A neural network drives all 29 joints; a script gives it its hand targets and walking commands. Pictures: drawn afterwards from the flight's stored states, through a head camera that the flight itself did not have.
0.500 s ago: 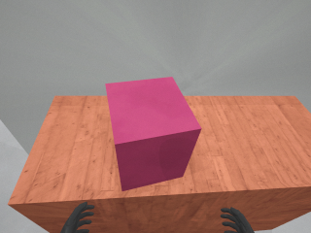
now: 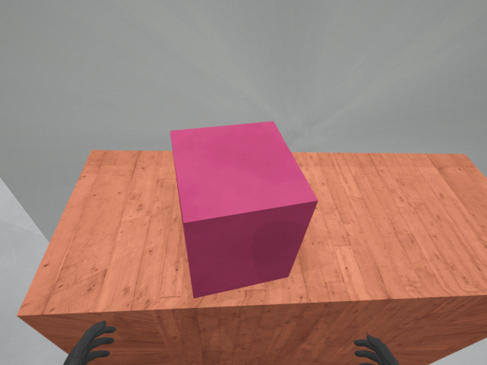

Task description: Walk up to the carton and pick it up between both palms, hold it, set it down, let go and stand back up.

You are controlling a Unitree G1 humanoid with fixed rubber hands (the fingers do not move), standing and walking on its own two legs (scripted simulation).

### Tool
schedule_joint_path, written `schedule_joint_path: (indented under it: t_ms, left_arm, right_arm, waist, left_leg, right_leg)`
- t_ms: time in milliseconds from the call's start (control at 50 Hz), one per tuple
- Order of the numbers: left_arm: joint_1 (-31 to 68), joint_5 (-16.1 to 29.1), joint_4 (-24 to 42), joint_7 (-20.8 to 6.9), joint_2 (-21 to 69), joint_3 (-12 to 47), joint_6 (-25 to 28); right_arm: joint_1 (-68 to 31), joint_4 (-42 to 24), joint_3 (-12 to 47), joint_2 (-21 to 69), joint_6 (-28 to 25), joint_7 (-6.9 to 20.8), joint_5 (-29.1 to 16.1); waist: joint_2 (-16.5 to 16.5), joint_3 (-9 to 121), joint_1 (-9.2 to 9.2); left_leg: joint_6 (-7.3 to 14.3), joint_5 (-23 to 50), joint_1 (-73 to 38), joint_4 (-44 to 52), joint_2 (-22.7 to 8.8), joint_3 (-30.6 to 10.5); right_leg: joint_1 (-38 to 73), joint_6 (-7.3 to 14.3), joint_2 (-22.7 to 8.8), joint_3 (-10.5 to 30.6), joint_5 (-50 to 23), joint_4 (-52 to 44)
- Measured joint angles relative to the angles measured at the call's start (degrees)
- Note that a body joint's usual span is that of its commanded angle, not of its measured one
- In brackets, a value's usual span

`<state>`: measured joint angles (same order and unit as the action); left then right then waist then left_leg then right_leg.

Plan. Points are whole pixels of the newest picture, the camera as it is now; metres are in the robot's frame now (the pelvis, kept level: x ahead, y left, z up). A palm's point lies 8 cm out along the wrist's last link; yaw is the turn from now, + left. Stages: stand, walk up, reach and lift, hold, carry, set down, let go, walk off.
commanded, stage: stand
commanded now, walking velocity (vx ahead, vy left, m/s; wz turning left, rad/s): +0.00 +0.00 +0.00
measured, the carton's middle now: (233, 209) +0.42 +0.03 +0.02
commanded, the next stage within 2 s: none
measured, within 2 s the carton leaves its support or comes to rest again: neither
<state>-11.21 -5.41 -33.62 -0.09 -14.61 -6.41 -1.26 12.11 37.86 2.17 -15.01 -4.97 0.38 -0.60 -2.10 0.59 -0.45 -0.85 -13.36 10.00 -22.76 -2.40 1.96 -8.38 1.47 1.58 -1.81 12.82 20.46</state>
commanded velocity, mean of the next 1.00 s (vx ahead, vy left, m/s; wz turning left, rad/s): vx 0.00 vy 0.00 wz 0.00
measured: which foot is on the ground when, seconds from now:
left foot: down 0.00-1.00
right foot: down 0.00-1.00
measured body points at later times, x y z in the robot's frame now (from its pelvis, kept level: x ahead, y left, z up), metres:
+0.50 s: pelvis +0.00 +0.00 +0.00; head +0.00 +0.03 +0.45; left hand +0.13 +0.29 -0.11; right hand +0.16 -0.24 -0.08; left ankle -0.02 +0.13 -0.75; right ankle -0.02 -0.10 -0.75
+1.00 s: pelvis +0.00 +0.01 +0.00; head +0.00 +0.03 +0.45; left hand +0.13 +0.29 -0.11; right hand +0.15 -0.25 -0.08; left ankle -0.02 +0.13 -0.75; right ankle -0.02 -0.10 -0.75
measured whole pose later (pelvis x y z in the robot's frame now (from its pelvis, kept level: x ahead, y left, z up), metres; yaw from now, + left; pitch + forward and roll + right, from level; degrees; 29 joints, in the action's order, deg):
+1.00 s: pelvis +0.00 +0.01 +0.00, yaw +0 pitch +0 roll -1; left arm -11.2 -5.4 -43.7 -1.1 -18.5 -4.8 0.7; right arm 12.1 37.8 1.9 -15.5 -2.5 0.3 -0.1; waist -2.1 0.6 -0.9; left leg -0.5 -14.1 10.0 -24.3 -2.4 2.0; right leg -7.8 1.2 1.6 -1.8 12.9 20.8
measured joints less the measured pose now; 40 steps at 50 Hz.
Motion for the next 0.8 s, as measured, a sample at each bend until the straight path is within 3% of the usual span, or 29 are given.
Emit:
schedule_joint_path:
  t_ms: [240, 800]
  left_arm:
    - [0.01, 0.00, -5.38, -0.80, -2.41, 0.52, 1.05]
    - [0.04, 0.01, -9.44, -0.89, -3.36, 1.88, 1.87]
  right_arm:
    - [0.00, -0.03, -0.09, -0.08, 1.91, -0.01, 0.41]
    - [0.01, -0.03, -0.29, -0.50, 2.43, -0.01, 0.46]
  waist:
    - [0.00, 0.00, -0.47]
    - [0.00, 0.00, -0.44]
  left_leg:
    - [0.43, -0.71, 0.01, -1.42, -0.01, 0.01]
    - [0.44, -0.78, 0.01, -1.56, -0.02, 0.01]
  right_leg:
    - [0.48, -0.11, -0.01, 0.03, 0.00, 0.34]
    - [0.54, -0.24, -0.01, 0.04, 0.06, 0.34]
